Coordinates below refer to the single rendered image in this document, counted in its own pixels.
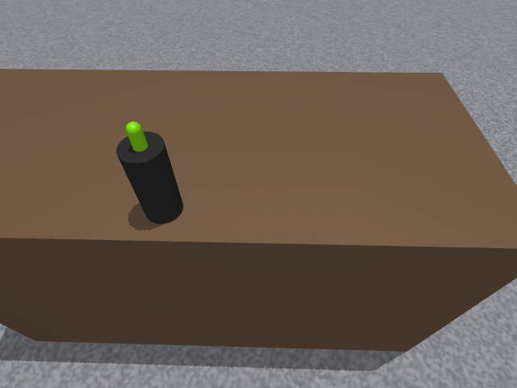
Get bottle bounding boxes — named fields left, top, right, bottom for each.
left=116, top=121, right=183, bottom=224

